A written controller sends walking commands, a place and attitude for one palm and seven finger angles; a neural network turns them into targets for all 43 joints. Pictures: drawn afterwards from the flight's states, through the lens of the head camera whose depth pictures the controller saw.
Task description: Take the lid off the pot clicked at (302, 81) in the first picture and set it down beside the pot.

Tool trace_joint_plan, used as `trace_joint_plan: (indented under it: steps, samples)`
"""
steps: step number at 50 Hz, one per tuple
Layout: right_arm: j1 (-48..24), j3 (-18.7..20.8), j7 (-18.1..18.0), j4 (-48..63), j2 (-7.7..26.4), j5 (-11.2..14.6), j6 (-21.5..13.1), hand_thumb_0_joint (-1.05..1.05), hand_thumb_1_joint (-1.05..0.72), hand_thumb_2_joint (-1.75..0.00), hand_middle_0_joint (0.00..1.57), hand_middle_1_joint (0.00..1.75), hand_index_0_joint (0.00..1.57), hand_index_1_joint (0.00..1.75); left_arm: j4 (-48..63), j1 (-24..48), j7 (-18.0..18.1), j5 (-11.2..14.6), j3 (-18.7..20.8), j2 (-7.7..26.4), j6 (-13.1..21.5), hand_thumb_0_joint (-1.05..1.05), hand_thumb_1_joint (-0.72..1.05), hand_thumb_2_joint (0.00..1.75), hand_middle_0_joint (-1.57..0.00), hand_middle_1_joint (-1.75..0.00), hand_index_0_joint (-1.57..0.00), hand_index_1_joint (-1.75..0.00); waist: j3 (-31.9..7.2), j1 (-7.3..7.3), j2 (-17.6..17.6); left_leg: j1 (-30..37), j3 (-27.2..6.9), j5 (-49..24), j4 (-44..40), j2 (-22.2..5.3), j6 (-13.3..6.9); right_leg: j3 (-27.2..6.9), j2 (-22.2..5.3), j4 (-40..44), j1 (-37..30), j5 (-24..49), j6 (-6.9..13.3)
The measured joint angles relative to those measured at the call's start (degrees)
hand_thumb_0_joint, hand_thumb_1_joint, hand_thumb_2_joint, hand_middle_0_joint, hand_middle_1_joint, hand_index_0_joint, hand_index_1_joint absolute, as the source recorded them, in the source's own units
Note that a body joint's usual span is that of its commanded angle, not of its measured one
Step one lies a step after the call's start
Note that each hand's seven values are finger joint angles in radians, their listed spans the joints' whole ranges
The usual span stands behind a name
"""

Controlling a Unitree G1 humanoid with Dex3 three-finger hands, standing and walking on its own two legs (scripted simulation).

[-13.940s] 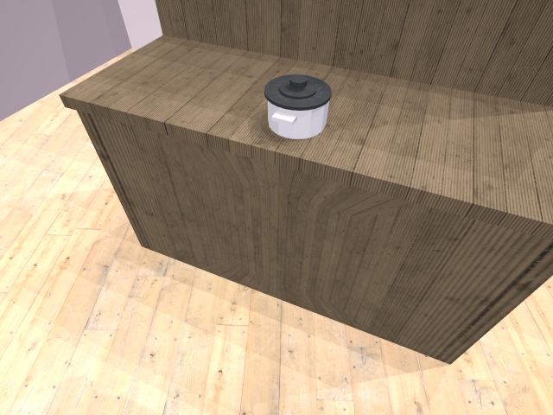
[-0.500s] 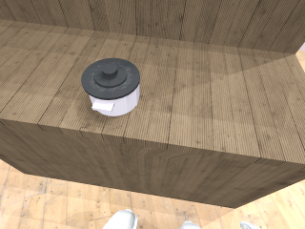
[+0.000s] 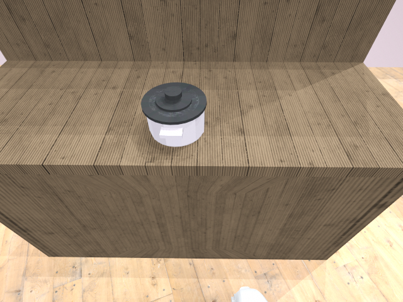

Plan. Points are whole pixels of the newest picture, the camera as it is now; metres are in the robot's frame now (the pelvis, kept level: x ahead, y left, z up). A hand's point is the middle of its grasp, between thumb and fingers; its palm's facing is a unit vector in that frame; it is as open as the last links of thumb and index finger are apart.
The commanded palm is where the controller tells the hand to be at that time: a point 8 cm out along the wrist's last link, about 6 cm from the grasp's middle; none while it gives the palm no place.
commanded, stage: come to a stop and stand still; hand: left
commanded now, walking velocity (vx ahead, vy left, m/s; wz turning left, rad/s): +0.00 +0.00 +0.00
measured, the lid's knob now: (173, 93) +0.55 +0.09 +0.13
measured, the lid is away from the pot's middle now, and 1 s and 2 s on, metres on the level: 0.00 0.00 0.00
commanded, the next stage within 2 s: look again from close up in 1.06 s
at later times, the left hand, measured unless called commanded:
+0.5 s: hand out of the picture -0.04 +0.23 -0.16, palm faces -0.02 -0.97 -0.22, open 7.4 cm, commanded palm none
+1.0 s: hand out of the picture -0.05 +0.29 -0.15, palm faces +0.08 -0.96 -0.26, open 7.4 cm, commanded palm none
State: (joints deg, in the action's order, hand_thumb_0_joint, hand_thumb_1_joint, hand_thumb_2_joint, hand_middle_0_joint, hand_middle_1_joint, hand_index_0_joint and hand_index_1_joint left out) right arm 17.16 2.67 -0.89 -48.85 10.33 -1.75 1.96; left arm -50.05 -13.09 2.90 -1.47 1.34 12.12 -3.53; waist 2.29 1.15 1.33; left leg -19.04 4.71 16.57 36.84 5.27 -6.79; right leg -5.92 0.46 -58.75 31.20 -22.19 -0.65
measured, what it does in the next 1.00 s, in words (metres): steps to the left: right foot, then left foot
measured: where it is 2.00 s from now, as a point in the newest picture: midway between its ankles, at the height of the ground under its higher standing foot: outside the picture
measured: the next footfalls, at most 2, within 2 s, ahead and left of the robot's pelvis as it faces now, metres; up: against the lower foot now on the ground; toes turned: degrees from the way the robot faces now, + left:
right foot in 0.24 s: -0.02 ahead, -0.04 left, +0.00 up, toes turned +2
left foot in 0.80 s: -0.01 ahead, +0.22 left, +0.00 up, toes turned -4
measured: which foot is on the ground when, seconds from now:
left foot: down 0.00-0.62, up 0.64-0.78, down 0.80-1.00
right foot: up 0.00-0.22, down 0.24-1.00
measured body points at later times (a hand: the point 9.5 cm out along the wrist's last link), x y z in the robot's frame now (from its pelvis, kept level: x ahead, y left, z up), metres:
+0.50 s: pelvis -0.05 +0.06 +0.01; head -0.04 +0.05 +0.46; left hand -0.03 +0.28 -0.14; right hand -0.06 -0.17 -0.15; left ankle +0.02 +0.07 -0.72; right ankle -0.07 -0.08 -0.72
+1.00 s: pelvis -0.08 +0.09 +0.01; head -0.06 +0.07 +0.46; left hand -0.05 +0.34 -0.13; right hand -0.07 -0.12 -0.15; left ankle -0.05 +0.22 -0.72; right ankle -0.06 -0.04 -0.72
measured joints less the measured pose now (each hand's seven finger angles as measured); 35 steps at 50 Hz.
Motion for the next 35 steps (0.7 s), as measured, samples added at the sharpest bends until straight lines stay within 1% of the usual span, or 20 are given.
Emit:
trace_joint_plan:
  steps: [3, 7, 11, 12, 13, 15, 16, 17, 19, 20, 23, 24, 25, 26, 28, 30, 31, 32, 33, 35]
  samples:
    - [2.4, -0.5, -0.4, -2.9, 0.1, 0.1, 0.0, 0.0, -0.93, -0.9, 0.2, 0.3, 0.2, 0.3, -0.7, 0.6, -0.6, 0.2, 0.3, 0.0, 0.4, 0.01, 0.91, 0.9, -0.2, -0.3, -0.2, -0.3, -1.1, 0.37, -0.6, 1.3, 0.2, -3.6, -5.7, 0.6, -0.7, 2.7, 0.2, 1.8, -3.1, -0.1, -0.2]
    - [3.9, -0.8, -0.9, -5.3, 0.1, 0.2, -0.1, 0.0, -0.92, -0.9, 0.2, 0.3, 0.2, 0.3, -2.1, 0.5, -1.2, 0.5, -0.2, -0.3, 0.3, 0.0, 0.91, 0.9, -0.2, -0.3, -0.2, -0.3, -1.7, 0.83, -0.9, 2.2, 1.4, -7.0, -11.1, 1.4, -1.4, 4.8, -0.2, 10.8, -9.8, -2.7, 0.5]
    - [3.9, -0.8, -0.9, -7.0, -0.2, 0.5, -0.3, 0.0, -0.91, -0.9, 0.2, 0.3, 0.2, 0.3, -4.4, -0.8, -1.2, 0.8, -0.5, -1.1, 0.1, 0.0, 0.91, 0.9, -0.2, -0.3, -0.2, -0.3, -2.0, 1.16, -1.0, 3.6, 2.9, -10.2, -16.5, 2.5, -0.5, 5.0, -0.7, 22.4, -17.2, -3.7, 1.8]
    - [3.7, -0.8, -0.9, -7.5, -0.3, 0.6, -0.2, 0.01, -0.91, -0.9, 0.2, 0.3, 0.2, 0.3, -4.9, -1.4, -1.1, 0.9, -0.5, -1.4, 0.3, 0.0, 0.91, 0.9, -0.2, -0.3, -0.2, -0.3, -2.0, 1.03, -1.0, 3.9, 3.2, -10.9, -17.8, 2.7, 0.4, 5.0, -0.8, 26.6, -19.2, -2.3, 2.3]
    - [3.2, -0.8, -0.8, -8.0, -0.2, 0.7, 0.0, 0.01, -0.91, -0.9, 0.2, 0.3, 0.2, 0.3, -5.6, -1.8, -0.9, 1.0, -0.5, -1.9, 0.5, 0.0, 0.91, 0.9, -0.2, -0.3, -0.2, -0.3, -1.5, 0.99, -0.3, 4.4, 3.3, -11.4, -18.6, 2.6, 2.1, 4.8, -0.6, 29.7, -20.4, 1.7, 2.5]
    - [2.3, -0.6, -0.7, -8.7, -0.1, 1.2, 0.3, 0.01, -0.91, -0.9, 0.2, 0.3, 0.2, 0.3, -6.4, -3.0, -0.6, 1.0, -0.5, -2.8, 0.9, 0.0, 0.91, 0.9, -0.2, -0.3, -0.2, -0.3, -0.4, 1.0, 1.1, 3.9, 2.6, -9.5, -17.0, 2.0, 7.6, 5.3, -0.3, 32.4, -21.8, 6.1, 2.5]
    - [2.0, -0.6, -0.5, -9.0, -0.2, 1.3, 0.4, 0.01, -0.91, -0.9, 0.2, 0.3, 0.2, 0.3, -6.8, -3.7, -0.4, 1.0, -0.6, -3.1, 1.1, 0.0, 0.91, 0.9, -0.2, -0.3, -0.2, -0.3, -0.1, 1.0, 1.4, 2.7, 2.1, -6.7, -14.0, 1.8, 8.7, 5.5, -0.2, 32.5, -21.9, 6.3, 2.5]
    - [1.7, -0.5, -0.3, -9.1, -0.3, 1.2, 0.5, 0.01, -0.91, -0.9, 0.2, 0.3, 0.2, 0.3, -7.3, -4.4, -0.1, 0.9, -0.5, -3.2, 1.1, 0.0, 0.91, 0.9, -0.2, -0.3, -0.2, -0.3, 0.1, 0.92, 1.7, 1.8, 1.0, -4.6, -10.9, 1.3, 8.7, 5.5, 0.1, 32.5, -22.0, 6.2, 2.4]
    - [1.4, -0.4, 0.1, -9.3, -0.6, 1.2, 0.1, 0.01, -0.91, -0.9, 0.2, 0.3, 0.2, 0.3, -8.3, -5.6, 0.1, 0.9, -0.6, -3.2, 1.2, 0.0, 0.91, 0.9, -0.2, -0.3, -0.2, -0.3, 0.3, 0.92, 2.1, 1.9, -1.1, -4.2, -8.4, -0.4, 8.2, 5.3, 0.8, 31.2, -21.6, 5.6, 1.6]
    - [1.4, -0.4, 0.1, -9.3, -0.7, 1.1, -0.2, 0.01, -0.91, -0.9, 0.2, 0.3, 0.2, 0.3, -8.9, -5.7, 0.1, 0.9, -0.6, -3.1, 1.2, 0.0, 0.91, 0.9, -0.2, -0.3, -0.2, -0.3, 0.4, 1.33, 1.9, 1.9, -0.5, -6.2, -8.5, -0.8, 7.2, 5.6, 0.7, 29.9, -21.2, 5.0, 1.2]
    - [1.2, -0.8, -0.1, -10.0, -1.1, 0.9, -0.9, 0.0, -0.91, -0.9, 0.2, 0.3, 0.2, 0.3, -9.6, -5.2, -0.3, 1.0, -0.8, -3.5, 1.3, 0.01, 0.91, 0.9, -0.2, -0.3, -0.2, -0.3, 0.9, 0.51, 1.3, 2.6, 0.5, -6.9, -8.7, 0.2, 0.2, 5.0, -0.1, 27.2, -20.5, 3.6, 0.6]
    - [1.1, -1.0, -0.2, -10.4, -1.3, 0.9, -0.9, 0.0, -0.91, -0.9, 0.2, 0.3, 0.2, 0.3, -9.6, -5.2, -0.4, 1.0, -0.8, -3.6, 1.3, 0.01, 0.91, 0.9, -0.2, -0.3, -0.2, -0.3, 0.7, 0.13, 1.0, 3.0, 0.8, -7.2, -9.5, 0.6, -1.0, 4.7, -0.4, 26.4, -20.1, 2.6, 1.0]
    - [1.0, -1.1, -0.3, -10.6, -1.5, 0.8, -0.8, 0.0, -0.91, -0.9, 0.2, 0.3, 0.2, 0.3, -9.6, -5.1, -0.5, 0.9, -0.8, -3.7, 1.3, 0.01, 0.91, 0.9, -0.2, -0.3, -0.2, -0.3, 0.5, -0.18, 0.7, 3.4, 1.1, -7.7, -10.7, 1.1, -1.3, 4.3, -0.7, 25.3, -19.6, 0.9, 1.5]
    - [0.8, -1.2, -0.3, -10.8, -1.7, 0.8, -0.7, 0.0, -0.91, -0.9, 0.2, 0.3, 0.2, 0.3, -9.6, -5.1, -0.5, 0.7, -0.8, -3.8, 1.3, 0.01, 0.91, 0.9, -0.2, -0.3, -0.2, -0.3, 0.2, -0.49, 0.3, 4.0, 1.3, -8.6, -12.3, 1.6, -0.7, 4.1, -1.0, 23.8, -19.0, -0.7, 1.8]
    - [0.3, -1.1, -0.5, -11.1, -2.0, 0.8, -0.2, 0.0, -0.91, -0.9, 0.2, 0.3, 0.2, 0.3, -9.5, -5.7, -0.5, 0.5, -0.5, -4.1, 1.5, 0.01, 0.91, 0.9, -0.2, -0.3, -0.2, -0.3, -0.3, -1.26, -0.2, 5.8, 1.6, -10.7, -16.6, 2.5, 2.1, 4.4, -1.4, 22.1, -18.4, -3.0, 2.2]
    - [-0.3, -0.8, -0.7, -11.3, -1.4, 0.8, 0.6, 0.01, -0.92, -0.9, 0.2, 0.3, 0.2, 0.3, -9.0, -7.3, -0.6, 0.5, 0.0, -4.6, 2.0, 0.0, 0.91, 0.9, -0.2, -0.3, -0.2, -0.3, -1.1, -2.28, 0.3, 7.3, 1.5, -12.4, -20.4, 3.2, 6.1, 6.3, -1.4, 25.8, -20.0, -3.8, 2.7]
    - [-0.7, -0.5, -0.6, -11.4, -1.0, 1.1, 1.1, 0.01, -0.92, -0.9, 0.2, 0.3, 0.2, 0.3, -8.8, -8.2, -0.5, 0.5, 0.3, -4.7, 2.5, 0.0, 0.91, 0.9, -0.2, -0.3, -0.2, -0.3, -1.2, -2.71, 0.5, 6.5, 1.2, -11.0, -19.5, 3.5, 8.9, 6.6, -1.5, 29.2, -21.0, -1.2, 3.5]
    - [-1.5, -0.1, -0.5, -11.3, -0.6, 1.5, 1.5, 0.01, -0.92, -0.9, 0.2, 0.3, 0.2, 0.3, -8.7, -9.0, -0.3, 0.4, 0.7, -4.8, 2.7, 0.0, 0.91, 0.9, -0.2, -0.3, -0.2, -0.3, -1.0, -2.75, 0.6, 3.7, 0.5, -6.0, -13.5, 3.8, 10.5, 6.9, -1.8, 30.7, -21.1, 3.0, 3.8]
    - [-2.1, 0.4, -0.2, -10.8, -0.4, 1.5, 1.7, 0.01, -0.92, -0.9, 0.2, 0.3, 0.2, 0.3, -8.8, -9.5, 0.0, 0.3, 0.9, -4.6, 2.5, 0.0, 0.91, 0.9, -0.2, -0.3, -0.2, -0.3, -0.6, -2.61, 0.5, 0.3, -0.9, -1.5, -4.0, 3.7, 10.8, 7.5, -2.1, 31.3, -20.9, 6.5, 4.0]
    - [-2.7, 1.2, 0.1, -9.7, 0.0, 1.3, 1.4, 0.01, -0.92, -0.9, 0.2, 0.3, 0.2, 0.3, -10.1, -9.9, 0.7, 0.3, 1.3, -4.2, 1.7, 0.0, 0.91, 0.9, -0.2, -0.3, -0.2, -0.3, -0.3, -2.2, 0.5, -3.5, -3.5, 3.1, 10.9, 1.4, 9.9, 7.9, -2.1, 31.2, -20.6, 7.9, 3.2]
